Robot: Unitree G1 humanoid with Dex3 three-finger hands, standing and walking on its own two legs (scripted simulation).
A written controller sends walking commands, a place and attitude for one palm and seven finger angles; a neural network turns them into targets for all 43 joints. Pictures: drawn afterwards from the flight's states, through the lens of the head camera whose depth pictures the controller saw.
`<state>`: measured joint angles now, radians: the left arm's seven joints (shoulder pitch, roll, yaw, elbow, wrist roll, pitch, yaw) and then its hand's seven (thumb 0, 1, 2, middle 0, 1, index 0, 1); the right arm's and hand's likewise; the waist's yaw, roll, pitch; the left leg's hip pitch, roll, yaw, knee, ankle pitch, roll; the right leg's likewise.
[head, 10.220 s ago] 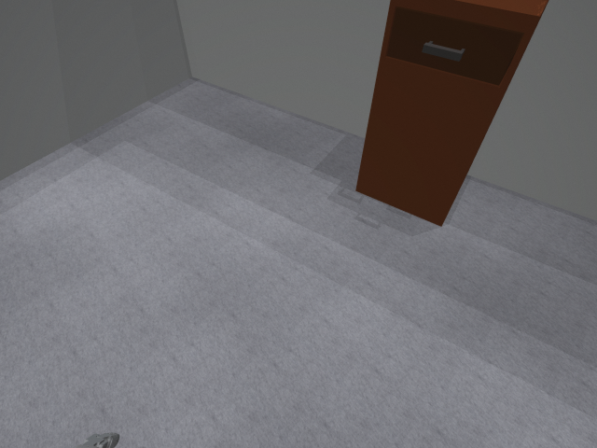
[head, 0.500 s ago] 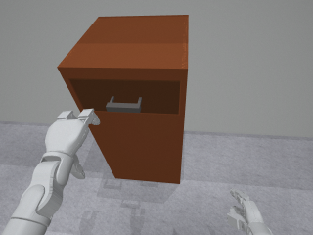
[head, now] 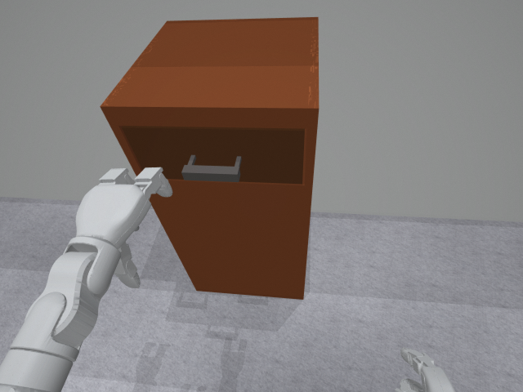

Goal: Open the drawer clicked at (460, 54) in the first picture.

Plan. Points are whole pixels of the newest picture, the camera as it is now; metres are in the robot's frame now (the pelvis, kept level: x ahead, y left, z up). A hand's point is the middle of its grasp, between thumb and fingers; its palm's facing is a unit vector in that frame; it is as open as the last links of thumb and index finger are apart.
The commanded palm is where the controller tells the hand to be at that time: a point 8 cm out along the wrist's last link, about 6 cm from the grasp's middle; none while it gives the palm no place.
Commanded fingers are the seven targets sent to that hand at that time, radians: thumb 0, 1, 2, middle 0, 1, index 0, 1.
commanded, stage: raise the hand with hooked fingers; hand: left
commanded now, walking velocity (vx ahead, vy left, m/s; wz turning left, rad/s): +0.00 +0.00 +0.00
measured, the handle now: (213, 166) +0.55 +0.20 -0.01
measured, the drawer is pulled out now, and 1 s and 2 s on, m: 0.00 0.00 0.00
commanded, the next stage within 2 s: move the hooked fingers above the handle in 0.02 s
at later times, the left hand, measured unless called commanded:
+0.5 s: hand (156, 214) +0.34 +0.22 +0.09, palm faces +0.01 -0.06 -1.00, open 13.8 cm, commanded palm +0.33 +0.23 +0.15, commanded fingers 0.00 -0.50 0.30 -0.30 -1.20 -0.30 -1.20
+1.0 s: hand (184, 191) +0.41 +0.20 +0.07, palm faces -0.01 -0.04 -1.00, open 13.8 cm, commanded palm +0.39 +0.21 +0.13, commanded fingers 0.00 -0.50 0.30 -0.30 -1.20 -0.30 -1.20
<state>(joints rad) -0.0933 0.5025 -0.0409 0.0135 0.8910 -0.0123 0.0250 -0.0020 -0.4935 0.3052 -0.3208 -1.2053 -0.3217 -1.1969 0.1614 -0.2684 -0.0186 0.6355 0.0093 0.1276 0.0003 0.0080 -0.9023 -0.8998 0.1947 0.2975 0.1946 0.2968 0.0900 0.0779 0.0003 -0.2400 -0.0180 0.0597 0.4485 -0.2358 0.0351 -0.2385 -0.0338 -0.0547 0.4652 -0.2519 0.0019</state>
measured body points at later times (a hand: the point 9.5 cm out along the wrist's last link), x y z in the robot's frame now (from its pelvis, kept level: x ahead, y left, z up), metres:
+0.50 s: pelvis -0.01 -0.01 +0.00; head +0.01 -0.04 +0.45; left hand +0.33 +0.22 +0.14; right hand +0.16 -0.24 -0.12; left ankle +0.00 +0.10 -0.74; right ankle -0.01 -0.12 -0.74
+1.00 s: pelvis +0.01 -0.01 -0.01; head +0.04 -0.04 +0.44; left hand +0.40 +0.20 +0.12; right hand +0.11 -0.27 -0.14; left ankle +0.00 +0.10 -0.74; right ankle -0.01 -0.12 -0.74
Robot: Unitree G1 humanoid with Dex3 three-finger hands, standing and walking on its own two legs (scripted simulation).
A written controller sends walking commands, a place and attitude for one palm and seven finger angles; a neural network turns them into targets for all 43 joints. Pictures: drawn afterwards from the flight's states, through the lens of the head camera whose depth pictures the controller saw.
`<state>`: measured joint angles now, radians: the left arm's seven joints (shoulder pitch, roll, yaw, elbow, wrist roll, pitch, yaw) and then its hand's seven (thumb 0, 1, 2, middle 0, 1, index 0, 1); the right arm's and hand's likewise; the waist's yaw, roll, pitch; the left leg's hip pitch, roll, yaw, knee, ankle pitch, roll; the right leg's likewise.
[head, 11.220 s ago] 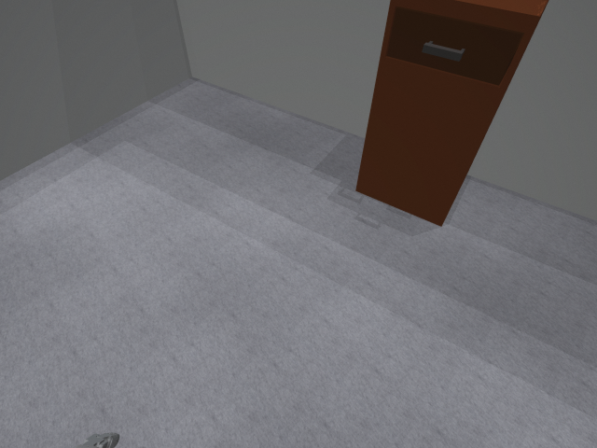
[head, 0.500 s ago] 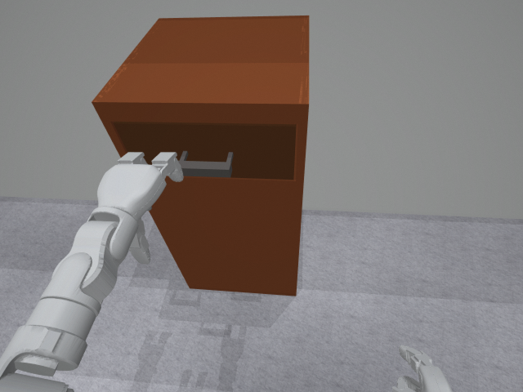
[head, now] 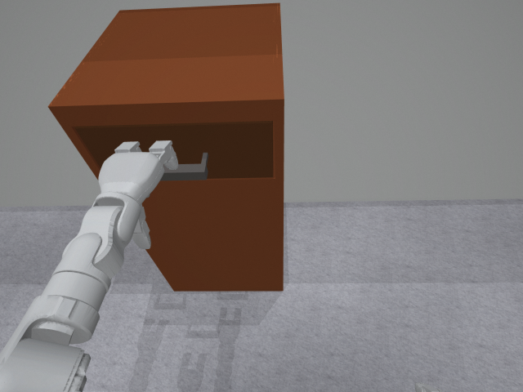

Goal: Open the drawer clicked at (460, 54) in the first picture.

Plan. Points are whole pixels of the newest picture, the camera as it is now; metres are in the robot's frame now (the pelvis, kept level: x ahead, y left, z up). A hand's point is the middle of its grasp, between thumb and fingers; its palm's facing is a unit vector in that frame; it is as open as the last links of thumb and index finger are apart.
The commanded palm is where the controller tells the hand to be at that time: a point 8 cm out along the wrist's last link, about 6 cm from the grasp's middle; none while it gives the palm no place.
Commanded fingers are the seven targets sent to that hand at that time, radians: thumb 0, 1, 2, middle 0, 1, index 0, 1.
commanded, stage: move the hooked fingers above the handle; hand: left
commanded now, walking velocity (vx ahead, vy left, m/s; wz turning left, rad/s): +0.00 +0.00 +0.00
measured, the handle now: (178, 164) +0.54 +0.22 +0.00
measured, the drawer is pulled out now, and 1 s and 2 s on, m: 0.00 0.00 0.00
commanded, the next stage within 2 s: lower the fingers behind the handle in 1.32 s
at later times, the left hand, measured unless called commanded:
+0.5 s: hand (167, 175) +0.45 +0.20 +0.06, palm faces -0.01 -0.01 -1.00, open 13.8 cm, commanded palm +0.44 +0.21 +0.12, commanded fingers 0.00 -0.50 0.30 -0.30 -1.20 -0.30 -1.20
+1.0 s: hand (164, 171) +0.47 +0.21 +0.06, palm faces -0.03 -0.01 -1.00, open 13.8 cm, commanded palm +0.45 +0.21 +0.12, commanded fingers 0.00 -0.50 0.30 -0.30 -1.20 -0.30 -1.20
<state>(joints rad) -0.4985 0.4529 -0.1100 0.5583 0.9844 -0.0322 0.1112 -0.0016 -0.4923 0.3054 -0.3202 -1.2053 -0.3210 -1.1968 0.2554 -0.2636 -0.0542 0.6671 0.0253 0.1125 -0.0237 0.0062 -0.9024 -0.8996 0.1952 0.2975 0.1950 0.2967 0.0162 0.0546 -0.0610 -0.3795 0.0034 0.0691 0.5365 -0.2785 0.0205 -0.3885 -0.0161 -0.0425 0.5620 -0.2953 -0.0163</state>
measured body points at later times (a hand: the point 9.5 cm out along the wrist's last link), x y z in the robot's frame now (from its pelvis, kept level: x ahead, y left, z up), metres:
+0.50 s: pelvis +0.00 +0.00 -0.01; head +0.06 -0.02 +0.44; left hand +0.45 +0.20 +0.12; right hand +0.07 -0.27 -0.14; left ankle -0.01 +0.11 -0.73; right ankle -0.01 -0.11 -0.73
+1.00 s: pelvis +0.00 +0.00 -0.01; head +0.06 -0.02 +0.44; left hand +0.46 +0.21 +0.11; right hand +0.02 -0.27 -0.14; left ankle -0.01 +0.11 -0.73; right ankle -0.01 -0.11 -0.73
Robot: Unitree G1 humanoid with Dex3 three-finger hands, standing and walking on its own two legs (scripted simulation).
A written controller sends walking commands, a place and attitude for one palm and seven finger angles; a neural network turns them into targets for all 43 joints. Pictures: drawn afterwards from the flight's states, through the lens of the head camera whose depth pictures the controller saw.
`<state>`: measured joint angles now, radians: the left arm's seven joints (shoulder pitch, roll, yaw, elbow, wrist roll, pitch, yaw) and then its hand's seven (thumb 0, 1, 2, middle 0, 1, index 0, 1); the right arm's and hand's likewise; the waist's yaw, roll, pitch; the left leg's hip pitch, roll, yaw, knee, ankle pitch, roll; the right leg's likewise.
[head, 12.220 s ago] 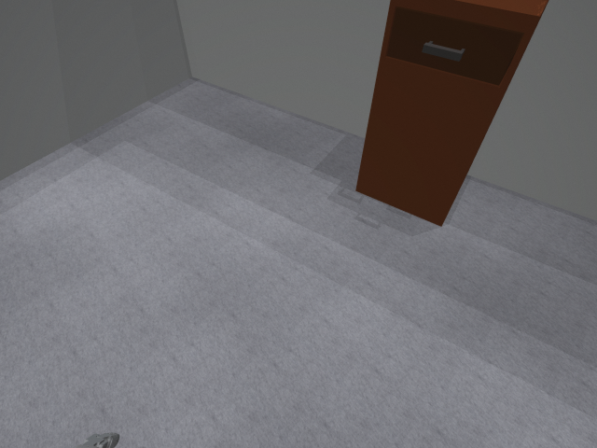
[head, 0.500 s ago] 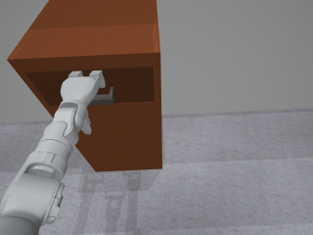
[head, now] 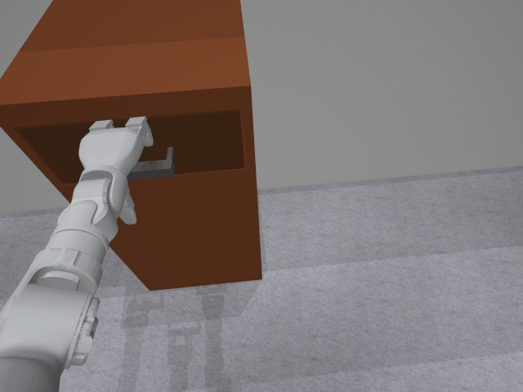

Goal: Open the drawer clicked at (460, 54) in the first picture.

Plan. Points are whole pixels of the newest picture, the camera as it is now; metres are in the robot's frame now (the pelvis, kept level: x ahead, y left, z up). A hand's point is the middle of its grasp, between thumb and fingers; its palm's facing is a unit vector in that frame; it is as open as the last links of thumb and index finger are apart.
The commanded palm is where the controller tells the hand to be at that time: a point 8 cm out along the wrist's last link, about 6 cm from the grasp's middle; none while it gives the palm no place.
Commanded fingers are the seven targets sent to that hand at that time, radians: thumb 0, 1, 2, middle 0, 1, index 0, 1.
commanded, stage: move the hooked fingers above the handle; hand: left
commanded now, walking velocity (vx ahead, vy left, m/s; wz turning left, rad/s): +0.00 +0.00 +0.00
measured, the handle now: (142, 162) +0.53 +0.23 +0.01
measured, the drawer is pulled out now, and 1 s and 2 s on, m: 0.00 0.00 0.00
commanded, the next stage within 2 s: lower the fingers behind the handle in 0.32 s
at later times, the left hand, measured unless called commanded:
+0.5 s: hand (128, 168) +0.47 +0.22 +0.06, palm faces -0.05 -0.01 -1.00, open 13.8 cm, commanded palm +0.45 +0.22 +0.12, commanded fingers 0.00 -0.50 0.30 -0.30 -1.20 -0.30 -1.20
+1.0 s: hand (135, 182) +0.47 +0.22 +0.03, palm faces -0.06 -0.03 -1.00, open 13.8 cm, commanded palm +0.45 +0.22 +0.08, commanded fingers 0.00 -0.50 0.30 -0.30 -1.20 -0.30 -1.20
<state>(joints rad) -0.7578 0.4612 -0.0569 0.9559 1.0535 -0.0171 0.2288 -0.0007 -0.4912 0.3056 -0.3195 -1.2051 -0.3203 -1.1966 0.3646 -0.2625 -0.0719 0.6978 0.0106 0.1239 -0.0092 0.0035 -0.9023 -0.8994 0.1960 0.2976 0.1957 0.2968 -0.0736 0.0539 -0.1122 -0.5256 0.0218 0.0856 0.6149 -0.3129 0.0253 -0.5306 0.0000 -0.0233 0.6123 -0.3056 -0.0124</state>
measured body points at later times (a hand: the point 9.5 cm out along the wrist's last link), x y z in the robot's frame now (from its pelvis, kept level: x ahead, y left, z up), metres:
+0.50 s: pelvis +0.00 +0.00 +0.00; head +0.07 -0.01 +0.44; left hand +0.46 +0.22 +0.12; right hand +0.05 -0.27 -0.14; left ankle -0.01 +0.10 -0.72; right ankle -0.01 -0.11 -0.72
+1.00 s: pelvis +0.00 +0.00 -0.01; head +0.08 -0.01 +0.44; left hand +0.46 +0.22 +0.08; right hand +0.03 -0.27 -0.14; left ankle -0.01 +0.10 -0.72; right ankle -0.01 -0.11 -0.72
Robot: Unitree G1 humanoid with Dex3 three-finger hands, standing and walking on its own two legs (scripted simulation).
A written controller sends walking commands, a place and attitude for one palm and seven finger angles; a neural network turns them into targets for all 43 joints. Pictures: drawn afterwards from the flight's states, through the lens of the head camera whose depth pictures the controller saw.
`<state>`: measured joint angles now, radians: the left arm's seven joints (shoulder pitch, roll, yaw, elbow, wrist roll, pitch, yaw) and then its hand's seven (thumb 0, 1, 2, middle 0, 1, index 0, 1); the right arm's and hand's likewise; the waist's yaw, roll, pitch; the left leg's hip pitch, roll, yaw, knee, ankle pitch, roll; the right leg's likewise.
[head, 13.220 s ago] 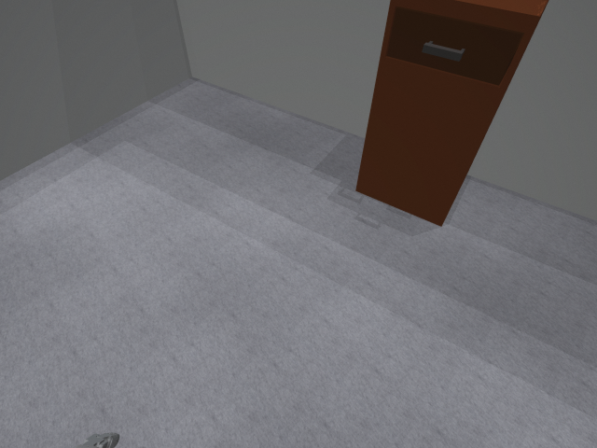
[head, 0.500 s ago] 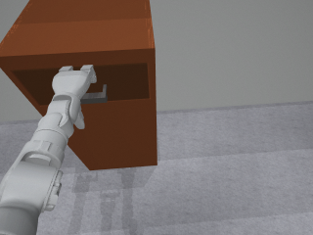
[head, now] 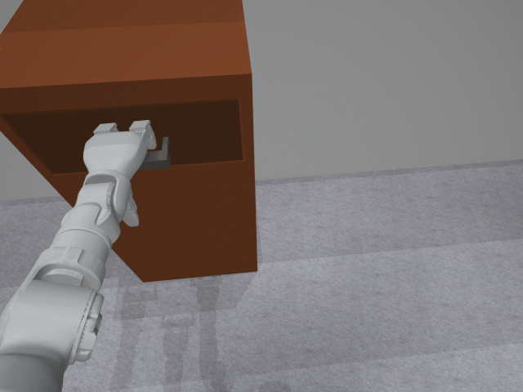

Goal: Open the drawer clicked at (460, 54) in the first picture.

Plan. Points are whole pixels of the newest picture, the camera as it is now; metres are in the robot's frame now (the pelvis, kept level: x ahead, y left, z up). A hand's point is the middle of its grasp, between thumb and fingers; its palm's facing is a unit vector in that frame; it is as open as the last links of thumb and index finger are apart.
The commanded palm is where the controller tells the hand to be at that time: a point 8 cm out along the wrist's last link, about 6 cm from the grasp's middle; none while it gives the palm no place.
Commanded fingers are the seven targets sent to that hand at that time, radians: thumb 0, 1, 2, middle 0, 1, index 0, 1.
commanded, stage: lower the fingers behind the handle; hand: left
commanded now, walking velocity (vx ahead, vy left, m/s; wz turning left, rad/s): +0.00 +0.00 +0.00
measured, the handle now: (136, 152) +0.53 +0.22 +0.02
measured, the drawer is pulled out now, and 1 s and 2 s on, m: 0.00 0.00 0.00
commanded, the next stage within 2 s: close the thumb around the handle in 1.02 s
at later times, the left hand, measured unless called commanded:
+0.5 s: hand (136, 180) +0.47 +0.21 +0.01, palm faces -0.07 -0.02 -1.00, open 14.0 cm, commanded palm +0.45 +0.21 +0.06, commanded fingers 0.00 -0.50 0.30 -0.30 -1.20 -0.30 -1.20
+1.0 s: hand (136, 183) +0.48 +0.22 +0.00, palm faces -0.08 -0.04 -1.00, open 13.8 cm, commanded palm +0.45 +0.22 +0.05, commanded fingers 0.00 -0.50 0.30 -0.30 -1.20 -0.30 -1.20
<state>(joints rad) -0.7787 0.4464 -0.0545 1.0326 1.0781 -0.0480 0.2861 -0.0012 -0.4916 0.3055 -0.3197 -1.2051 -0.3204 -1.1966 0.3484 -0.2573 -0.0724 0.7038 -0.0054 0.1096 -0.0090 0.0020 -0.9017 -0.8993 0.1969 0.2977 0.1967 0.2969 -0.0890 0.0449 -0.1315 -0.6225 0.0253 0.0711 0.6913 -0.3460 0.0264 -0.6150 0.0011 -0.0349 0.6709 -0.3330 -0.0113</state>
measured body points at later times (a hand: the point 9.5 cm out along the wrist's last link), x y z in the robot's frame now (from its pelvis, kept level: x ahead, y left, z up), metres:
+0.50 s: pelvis -0.01 +0.00 -0.01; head +0.08 +0.00 +0.43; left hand +0.47 +0.21 +0.07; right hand +0.01 -0.27 -0.14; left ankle -0.02 +0.10 -0.72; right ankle -0.01 -0.11 -0.72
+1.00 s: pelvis -0.01 +0.01 -0.02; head +0.09 +0.01 +0.42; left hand +0.47 +0.22 +0.05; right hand -0.01 -0.26 -0.14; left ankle -0.02 +0.10 -0.72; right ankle -0.01 -0.11 -0.72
